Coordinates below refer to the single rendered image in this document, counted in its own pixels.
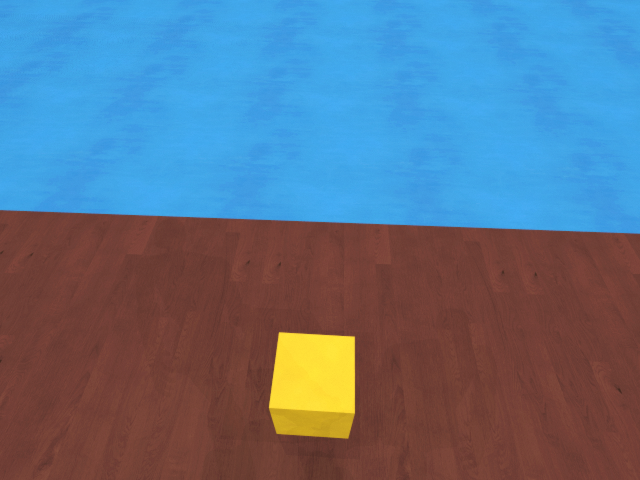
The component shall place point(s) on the carton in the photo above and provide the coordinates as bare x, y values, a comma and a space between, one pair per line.
313, 387

